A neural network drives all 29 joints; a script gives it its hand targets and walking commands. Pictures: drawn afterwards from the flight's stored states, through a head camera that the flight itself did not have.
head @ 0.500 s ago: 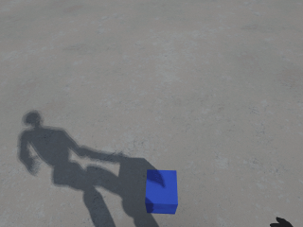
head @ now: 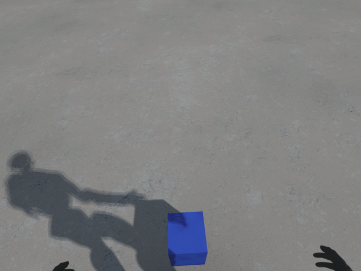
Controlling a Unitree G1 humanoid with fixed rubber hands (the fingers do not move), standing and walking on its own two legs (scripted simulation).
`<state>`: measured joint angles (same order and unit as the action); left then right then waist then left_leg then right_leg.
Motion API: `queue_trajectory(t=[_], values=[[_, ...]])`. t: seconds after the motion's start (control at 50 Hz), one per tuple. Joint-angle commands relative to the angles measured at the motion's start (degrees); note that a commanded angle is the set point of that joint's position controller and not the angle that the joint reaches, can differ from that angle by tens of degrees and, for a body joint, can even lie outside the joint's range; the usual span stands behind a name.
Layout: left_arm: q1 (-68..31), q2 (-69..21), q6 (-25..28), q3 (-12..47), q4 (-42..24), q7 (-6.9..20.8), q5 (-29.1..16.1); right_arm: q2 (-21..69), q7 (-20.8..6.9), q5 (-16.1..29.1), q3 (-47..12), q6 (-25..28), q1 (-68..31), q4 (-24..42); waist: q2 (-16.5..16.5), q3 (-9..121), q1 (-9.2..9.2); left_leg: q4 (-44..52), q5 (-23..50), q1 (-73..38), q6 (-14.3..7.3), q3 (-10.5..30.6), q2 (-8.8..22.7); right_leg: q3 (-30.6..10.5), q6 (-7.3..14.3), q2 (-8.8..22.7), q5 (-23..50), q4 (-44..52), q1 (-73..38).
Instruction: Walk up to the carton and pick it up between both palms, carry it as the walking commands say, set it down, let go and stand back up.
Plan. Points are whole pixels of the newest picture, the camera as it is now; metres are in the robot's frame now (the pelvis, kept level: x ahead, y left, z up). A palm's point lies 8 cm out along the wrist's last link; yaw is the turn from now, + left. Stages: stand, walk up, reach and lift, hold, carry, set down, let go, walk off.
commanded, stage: walk up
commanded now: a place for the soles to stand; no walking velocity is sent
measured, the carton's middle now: (186, 239) +0.40 +0.02 -0.66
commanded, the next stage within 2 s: reach and lift in 0.52 s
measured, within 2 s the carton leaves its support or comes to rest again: neither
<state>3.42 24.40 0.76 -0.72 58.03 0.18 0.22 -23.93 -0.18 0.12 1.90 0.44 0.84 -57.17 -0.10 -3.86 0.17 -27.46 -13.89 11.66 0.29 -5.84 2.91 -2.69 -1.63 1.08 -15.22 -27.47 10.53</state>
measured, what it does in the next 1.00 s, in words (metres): stands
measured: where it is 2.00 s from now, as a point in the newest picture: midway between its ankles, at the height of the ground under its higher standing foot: outside the picture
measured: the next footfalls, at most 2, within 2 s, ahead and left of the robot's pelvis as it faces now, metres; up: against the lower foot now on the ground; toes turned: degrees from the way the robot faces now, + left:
none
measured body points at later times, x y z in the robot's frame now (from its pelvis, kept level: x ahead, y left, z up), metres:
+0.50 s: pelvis -0.01 +0.00 +0.00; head +0.01 +0.00 +0.45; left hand +0.11 +0.32 -0.11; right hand +0.10 -0.33 -0.11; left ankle +0.01 +0.12 -0.74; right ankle +0.00 -0.14 -0.74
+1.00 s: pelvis -0.02 -0.01 -0.04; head +0.10 +0.01 +0.40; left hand +0.22 +0.28 -0.13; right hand +0.22 -0.27 -0.13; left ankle +0.01 +0.12 -0.74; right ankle +0.00 -0.14 -0.74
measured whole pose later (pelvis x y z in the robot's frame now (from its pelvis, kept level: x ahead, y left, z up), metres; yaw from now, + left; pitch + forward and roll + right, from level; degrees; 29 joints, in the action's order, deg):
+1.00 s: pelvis -0.02 -0.01 -0.04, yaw +3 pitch +9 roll +0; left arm -6.7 17.8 -11.3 -9.0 34.0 3.0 4.3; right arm -14.7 -1.7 -2.1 9.6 -10.1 -5.2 -34.3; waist -0.6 -6.3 1.6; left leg -46.4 -19.5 36.0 0.9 -0.1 1.4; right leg 0.3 -1.6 1.7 -22.3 -46.5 33.4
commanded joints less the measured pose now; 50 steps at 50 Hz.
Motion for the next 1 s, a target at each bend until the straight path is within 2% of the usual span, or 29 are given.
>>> queue_trajectory(t=[0.0, 0.04, 0.1, 0.5, 0.52, 0.54, 0.56, 0.6, 0.62, 0.68, 0.76, 0.88, 0.98], values=[[-1.1, 9.7, 0.3, -1.8, -1.5, -0.1, 0.1, -10.1, 0.0, -0.1, 1.9, 0.5, -2.2, 1.8, -0.3, 6.3, -0.09, 5.9, 8.0, -5.3, -2.8, 6.5, 5.6, -4.0, 4.2, 5.0, 15.4, 4.9, 1.1], [-1.3, 10.1, 0.8, -1.8, -1.4, -0.3, 0.3, -9.7, -0.2, -0.5, 1.9, 0.1, -2.2, 1.6, 0.4, 6.3, -0.16, 6.6, 5.9, -5.2, -2.7, 5.9, 4.9, -4.2, 4.3, 5.4, 14.1, 6.1, 0.7], [-2.0, 10.2, 1.1, -1.9, -1.3, -0.5, 0.4, -9.5, -0.6, -0.7, 1.9, -0.2, -1.9, 1.0, -0.8, 5.7, 0.12, 7.4, 4.3, -5.6, -2.5, 5.9, 4.7, -4.8, 4.3, 5.7, 12.3, 7.2, 1.5], [-1.0, 9.6, 0.9, -1.9, -1.2, -0.6, 0.6, -9.6, -0.8, -0.8, 2.4, -0.4, 0.0, 0.3, 0.2, 5.1, 0.51, 8.6, 2.3, -6.0, -2.9, 6.6, 5.5, -4.2, 4.0, 4.7, 9.8, 7.4, 2.9], [-7.8, 2.9, -2.1, -6.0, -21.3, 2.1, 1.5, -2.8, -2.8, -1.3, 3.3, -1.4, -5.9, 20.4, -1.9, 0.4, -3.75, 1.2, -2.9, 4.0, -0.4, 3.2, -4.9, 3.1, 1.4, -2.9, -4.5, 2.5, 5.5], [-4.4, 5.0, -4.8, -7.3, -23.9, 2.9, 3.2, -5.4, -4.1, -1.7, 6.4, -3.2, -3.2, 25.3, -0.7, -1.6, -0.43, 1.5, -6.3, 0.8, -1.3, 2.7, -4.8, 6.2, 1.2, -3.2, -5.7, 2.5, 7.1], [-2.9, 5.2, -7.3, -7.7, -24.4, 3.5, 3.9, -6.3, -4.3, -2.5, 8.0, -5.4, -2.0, 25.3, -1.0, -2.7, 0.57, 1.5, -6.5, -2.3, -0.7, 2.1, -5.3, 7.1, 1.5, -2.8, -6.4, 3.5, 9.6], [-1.6, 4.1, -11.3, -11.2, -25.4, 3.4, 5.8, -6.2, -4.5, -4.1, 10.1, -8.6, 0.1, 24.4, -0.2, -2.6, 0.08, 0.5, -3.0, -6.3, 1.8, 0.1, -6.0, 8.1, 1.7, -2.8, -7.3, 4.6, 14.2], [-1.0, 3.9, -12.3, -11.9, -27.0, 3.3, 6.1, -6.4, -4.4, -4.7, 11.2, -9.5, 1.1, 25.0, -0.3, -1.7, 0.39, -0.3, -2.2, -6.0, 2.6, 0.5, -5.9, 8.1, 1.7, -3.2, -6.7, 4.0, 14.4], [0.4, 2.9, -13.5, -12.4, -29.8, 3.3, 6.0, -4.9, -4.4, -4.7, 11.7, -10.9, 2.9, 26.0, 0.0, 2.2, 1.23, -1.2, 0.5, -6.1, 2.1, 2.5, -5.4, 7.1, 0.7, -3.7, -1.2, 1.1, 10.9], [-7.1, 2.1, -13.2, -10.5, -32.5, 3.6, 4.3, -1.4, -4.1, -3.1, 10.8, -11.4, -3.9, 28.0, 0.5, 6.0, 2.19, -6.0, 2.9, -0.8, 2.0, 4.5, -4.3, 6.3, 0.2, -3.5, 2.7, -4.8, 13.4], [-8.6, 1.1, -12.1, -10.0, -30.0, 2.8, 4.5, -0.2, -2.2, -2.5, 10.9, -10.5, -4.4, 26.7, 1.9, 16.7, 2.16, -13.9, 15.9, 3.5, 2.6, 6.0, -4.7, 5.9, -0.4, -4.0, 13.5, -13.0, 18.8], [-13.9, 0.8, -10.7, -10.6, -27.4, 2.4, 3.6, 1.5, -0.4, -1.9, 9.3, -9.3, -9.1, 27.6, 2.0, 20.1, 1.35, -17.6, 16.4, 10.4, 2.5, 5.9, -5.6, 5.1, -0.4, -4.0, 13.6, -16.7, 24.0]])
